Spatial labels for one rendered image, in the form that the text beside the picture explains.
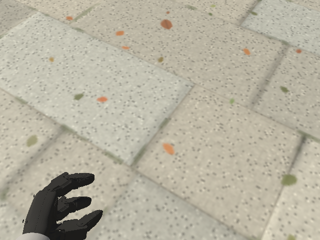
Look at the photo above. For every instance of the robot left hand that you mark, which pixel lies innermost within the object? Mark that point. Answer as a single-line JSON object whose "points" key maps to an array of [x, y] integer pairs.
{"points": [[47, 209]]}

